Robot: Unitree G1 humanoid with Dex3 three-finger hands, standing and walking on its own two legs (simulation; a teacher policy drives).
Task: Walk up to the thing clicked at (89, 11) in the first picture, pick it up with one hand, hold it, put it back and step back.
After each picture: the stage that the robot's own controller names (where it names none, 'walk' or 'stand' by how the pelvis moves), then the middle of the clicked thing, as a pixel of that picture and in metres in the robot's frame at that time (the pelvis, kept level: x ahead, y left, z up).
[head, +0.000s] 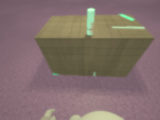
stand; (90, 22) +0.93 +0.09 +0.14
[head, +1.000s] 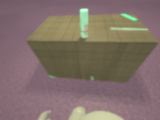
walk; (84, 24) +0.82 +0.17 +0.16
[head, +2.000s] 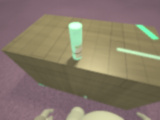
stand; (76, 43) +0.46 +0.19 +0.15
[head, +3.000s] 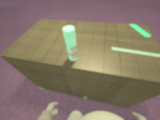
stand; (71, 45) +0.48 +0.20 +0.14
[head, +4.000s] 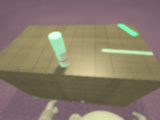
stand; (60, 51) +0.43 +0.24 +0.14
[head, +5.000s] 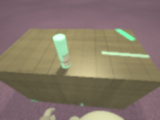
stand; (63, 53) +0.43 +0.23 +0.14
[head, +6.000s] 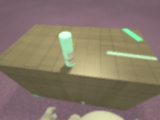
stand; (68, 51) +0.44 +0.22 +0.14
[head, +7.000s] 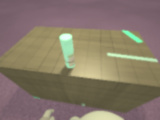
stand; (68, 53) +0.43 +0.20 +0.14
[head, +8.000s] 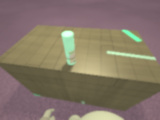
rise first; (69, 49) +0.46 +0.20 +0.14
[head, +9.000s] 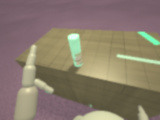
rise first; (76, 52) +0.46 +0.18 +0.14
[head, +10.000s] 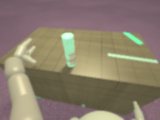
go down; (69, 51) +0.46 +0.18 +0.14
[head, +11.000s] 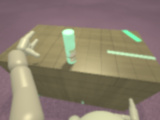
go down; (70, 48) +0.49 +0.17 +0.15
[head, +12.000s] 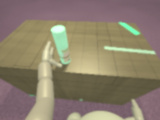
close in; (62, 47) +0.45 +0.20 +0.16
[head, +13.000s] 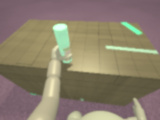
lift; (64, 46) +0.45 +0.20 +0.17
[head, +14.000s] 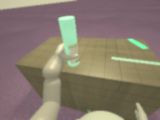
lift; (70, 44) +0.34 +0.15 +0.32
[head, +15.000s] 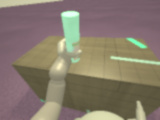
hold; (72, 41) +0.34 +0.14 +0.33
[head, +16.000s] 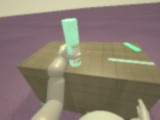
hold; (72, 44) +0.33 +0.14 +0.33
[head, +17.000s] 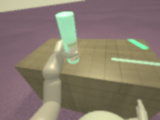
hold; (69, 41) +0.33 +0.15 +0.34
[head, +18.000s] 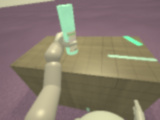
crouch; (69, 32) +0.41 +0.16 +0.35
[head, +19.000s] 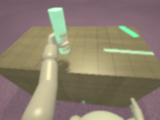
lower; (60, 33) +0.48 +0.20 +0.26
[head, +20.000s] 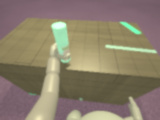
lower; (62, 45) +0.45 +0.20 +0.18
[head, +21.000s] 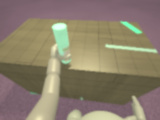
lower; (63, 46) +0.45 +0.20 +0.18
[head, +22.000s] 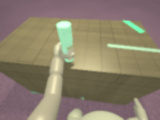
lower; (67, 44) +0.45 +0.18 +0.18
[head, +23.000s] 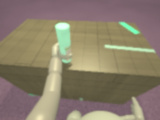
lower; (64, 45) +0.46 +0.18 +0.18
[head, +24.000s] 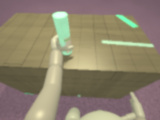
open; (64, 36) +0.51 +0.16 +0.19
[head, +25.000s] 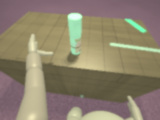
sink last; (75, 37) +0.51 +0.14 +0.18
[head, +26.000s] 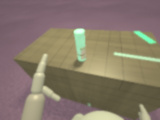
sink last; (80, 46) +0.52 +0.16 +0.15
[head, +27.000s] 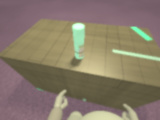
stand; (79, 43) +0.50 +0.15 +0.15
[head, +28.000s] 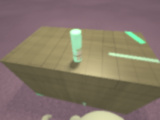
stand; (76, 47) +0.51 +0.16 +0.14
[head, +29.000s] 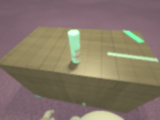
stand; (75, 48) +0.49 +0.17 +0.14
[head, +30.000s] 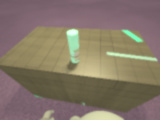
stand; (74, 48) +0.49 +0.17 +0.14
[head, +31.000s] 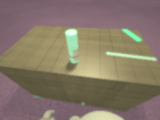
stand; (73, 48) +0.48 +0.18 +0.14
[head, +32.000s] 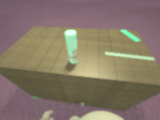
stand; (72, 48) +0.48 +0.18 +0.14
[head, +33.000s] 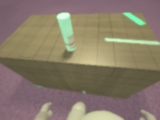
walk; (68, 34) +0.53 +0.22 +0.17
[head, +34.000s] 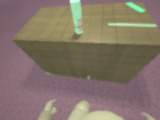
walk; (77, 18) +0.75 +0.20 +0.16
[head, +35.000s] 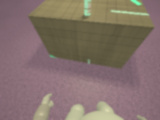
walk; (87, 1) +1.06 +0.14 +0.17
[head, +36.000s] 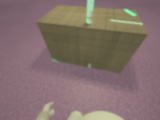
stand; (89, 11) +1.11 +0.14 +0.15
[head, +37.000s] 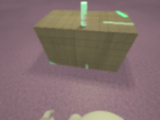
stand; (83, 14) +1.13 +0.18 +0.14
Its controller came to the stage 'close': yes
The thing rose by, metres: 0.29
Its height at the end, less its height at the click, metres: +0.00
